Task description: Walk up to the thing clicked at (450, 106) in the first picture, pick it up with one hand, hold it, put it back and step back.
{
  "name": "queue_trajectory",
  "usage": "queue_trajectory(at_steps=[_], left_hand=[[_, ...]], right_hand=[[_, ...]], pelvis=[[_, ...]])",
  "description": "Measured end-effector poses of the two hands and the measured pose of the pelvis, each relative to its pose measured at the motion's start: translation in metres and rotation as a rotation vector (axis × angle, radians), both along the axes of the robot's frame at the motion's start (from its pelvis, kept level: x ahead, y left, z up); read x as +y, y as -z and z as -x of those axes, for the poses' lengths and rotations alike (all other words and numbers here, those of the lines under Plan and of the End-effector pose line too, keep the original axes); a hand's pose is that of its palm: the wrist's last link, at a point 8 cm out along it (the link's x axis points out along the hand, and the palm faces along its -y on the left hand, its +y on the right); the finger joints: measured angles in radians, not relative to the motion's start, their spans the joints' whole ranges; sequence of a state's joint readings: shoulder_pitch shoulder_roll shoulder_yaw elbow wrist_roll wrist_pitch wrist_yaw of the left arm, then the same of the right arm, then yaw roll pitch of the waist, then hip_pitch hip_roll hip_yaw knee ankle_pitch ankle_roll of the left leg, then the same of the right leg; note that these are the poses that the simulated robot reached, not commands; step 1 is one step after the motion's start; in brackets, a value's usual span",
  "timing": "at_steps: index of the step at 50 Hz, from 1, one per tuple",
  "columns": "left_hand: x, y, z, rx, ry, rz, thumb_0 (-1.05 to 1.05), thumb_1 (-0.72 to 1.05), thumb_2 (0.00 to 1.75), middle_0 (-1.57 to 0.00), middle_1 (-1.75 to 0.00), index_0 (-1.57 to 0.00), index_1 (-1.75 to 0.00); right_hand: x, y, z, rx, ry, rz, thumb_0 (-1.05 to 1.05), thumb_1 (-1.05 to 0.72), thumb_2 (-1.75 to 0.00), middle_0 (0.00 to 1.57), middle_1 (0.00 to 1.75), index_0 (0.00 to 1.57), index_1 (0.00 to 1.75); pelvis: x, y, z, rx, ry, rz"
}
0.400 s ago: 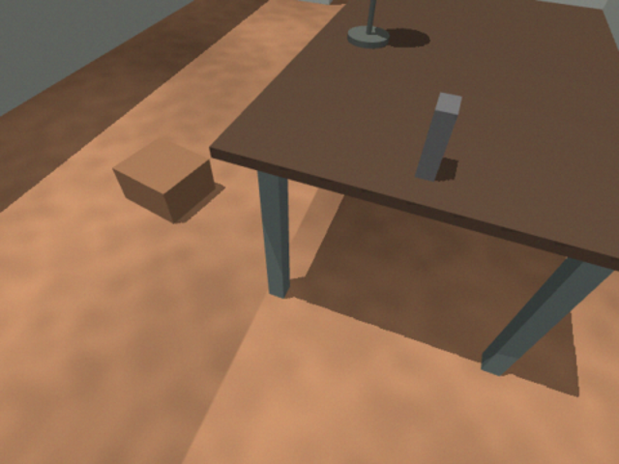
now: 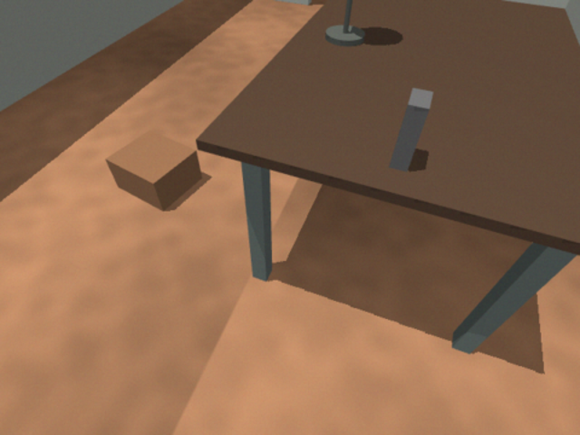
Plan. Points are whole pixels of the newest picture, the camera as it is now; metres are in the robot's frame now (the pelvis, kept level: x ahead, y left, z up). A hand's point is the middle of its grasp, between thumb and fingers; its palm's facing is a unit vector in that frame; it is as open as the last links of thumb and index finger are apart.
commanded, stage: stand
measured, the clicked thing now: (409, 131) +0.71 -0.26 +0.02
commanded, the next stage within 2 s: walk up in 0.72 s
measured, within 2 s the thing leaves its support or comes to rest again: neither
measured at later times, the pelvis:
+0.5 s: pelvis +0.00 +0.00 +0.00, yaw +0 degrees
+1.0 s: pelvis +0.00 +0.01 -0.01, yaw -7 degrees
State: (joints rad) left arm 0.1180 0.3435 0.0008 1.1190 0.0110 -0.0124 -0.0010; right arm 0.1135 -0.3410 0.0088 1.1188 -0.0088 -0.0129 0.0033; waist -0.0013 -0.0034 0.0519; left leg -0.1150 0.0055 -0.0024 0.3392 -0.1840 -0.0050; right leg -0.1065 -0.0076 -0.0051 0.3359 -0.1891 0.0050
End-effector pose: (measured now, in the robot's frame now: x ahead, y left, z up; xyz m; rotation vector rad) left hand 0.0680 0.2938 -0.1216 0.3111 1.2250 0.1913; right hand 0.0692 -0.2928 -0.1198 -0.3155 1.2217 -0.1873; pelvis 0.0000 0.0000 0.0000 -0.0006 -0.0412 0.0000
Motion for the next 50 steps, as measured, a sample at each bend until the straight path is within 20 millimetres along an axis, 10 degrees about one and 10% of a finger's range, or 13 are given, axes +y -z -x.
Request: queue_trajectory(at_steps=[40,50], left_hand=[[0.004,0.0,0.0,0.008,0.026,-0.012,0.01,0.9,0.9,-0.21,-0.3,-0.21,-0.3],[0.024,0.005,-0.027,0.025,0.115,-0.053,0.01,0.9,0.9,-0.21,-0.3,-0.2,-0.3]], right_hand=[[-0.009,0.0,0.001,-0.022,0.039,0.011,0.0,-0.9,-0.89,0.2,0.3,0.21,0.3],[-0.018,-0.005,0.024,-0.045,0.132,0.059,0.0,-0.9,-0.89,0.2,0.3,0.21,0.3]], pelvis=[[0.002,0.003,0.001,0.004,0.035,0.007],[0.012,0.011,0.001,0.013,0.115,0.001]])
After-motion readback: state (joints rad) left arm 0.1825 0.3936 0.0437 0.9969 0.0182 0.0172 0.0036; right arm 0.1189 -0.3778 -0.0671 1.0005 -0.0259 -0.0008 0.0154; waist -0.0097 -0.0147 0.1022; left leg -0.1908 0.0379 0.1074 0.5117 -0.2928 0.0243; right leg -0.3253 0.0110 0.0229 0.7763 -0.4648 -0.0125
